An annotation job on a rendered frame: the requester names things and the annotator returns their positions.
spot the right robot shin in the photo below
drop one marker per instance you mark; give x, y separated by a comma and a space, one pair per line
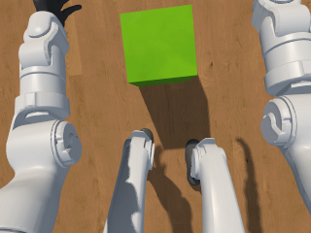
206, 141

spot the right robot thigh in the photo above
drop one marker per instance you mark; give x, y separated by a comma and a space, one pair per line
220, 209

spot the robot right upper arm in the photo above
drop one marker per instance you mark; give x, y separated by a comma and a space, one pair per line
286, 124

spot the right robot forearm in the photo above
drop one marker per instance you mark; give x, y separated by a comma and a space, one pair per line
284, 28

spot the carton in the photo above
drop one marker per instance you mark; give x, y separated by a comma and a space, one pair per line
159, 46

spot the left robot forearm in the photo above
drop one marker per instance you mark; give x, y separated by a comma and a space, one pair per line
42, 73

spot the robot left hand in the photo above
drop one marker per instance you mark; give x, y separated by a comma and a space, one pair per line
54, 7

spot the robot left upper arm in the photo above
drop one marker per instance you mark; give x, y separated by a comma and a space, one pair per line
41, 155

